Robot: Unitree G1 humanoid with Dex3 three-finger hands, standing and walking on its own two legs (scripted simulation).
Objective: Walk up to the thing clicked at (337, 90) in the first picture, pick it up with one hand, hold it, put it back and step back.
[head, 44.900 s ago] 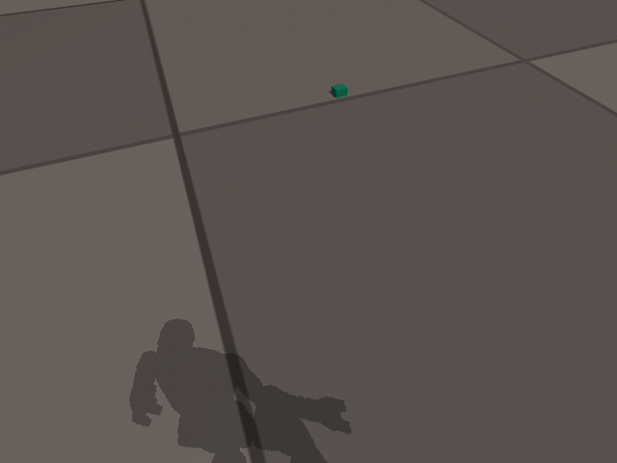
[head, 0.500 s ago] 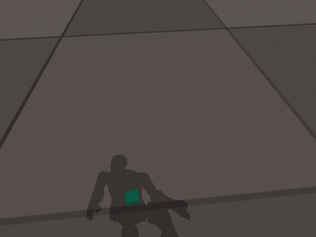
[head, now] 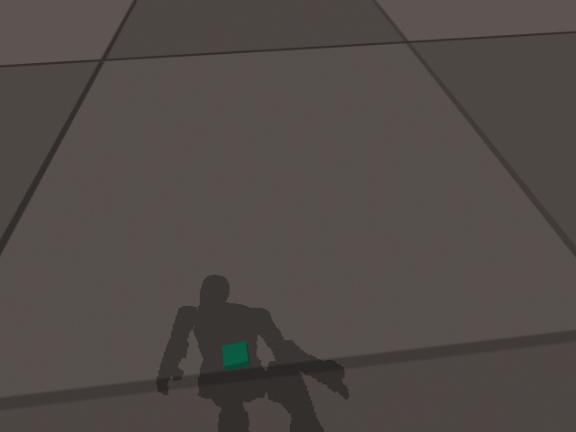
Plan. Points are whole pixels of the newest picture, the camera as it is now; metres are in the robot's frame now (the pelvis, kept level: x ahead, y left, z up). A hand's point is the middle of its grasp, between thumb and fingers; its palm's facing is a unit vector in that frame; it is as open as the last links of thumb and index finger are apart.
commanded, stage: stand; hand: left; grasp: from above
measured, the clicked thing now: (236, 355) +0.47 +0.23 -0.76
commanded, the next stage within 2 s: step back in 1.22 s
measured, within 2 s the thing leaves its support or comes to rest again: neither
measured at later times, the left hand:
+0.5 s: hand out of the picture +0.09 +0.24 -0.16, palm faces +0.01 -0.94 -0.33, open 7.4 cm
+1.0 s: hand out of the picture +0.09 +0.24 -0.16, palm faces +0.00 -0.94 -0.34, open 7.4 cm
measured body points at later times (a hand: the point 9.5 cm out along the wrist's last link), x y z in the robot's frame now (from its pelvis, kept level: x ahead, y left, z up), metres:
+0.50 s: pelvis +0.01 +0.00 +0.00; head +0.02 -0.01 +0.45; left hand +0.09 +0.29 -0.13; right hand +0.08 -0.30 -0.14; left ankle +0.01 +0.12 -0.75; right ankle -0.02 -0.13 -0.75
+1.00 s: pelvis +0.01 +0.00 +0.00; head +0.02 -0.01 +0.45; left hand +0.09 +0.29 -0.13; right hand +0.08 -0.30 -0.14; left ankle +0.01 +0.12 -0.75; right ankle -0.02 -0.13 -0.75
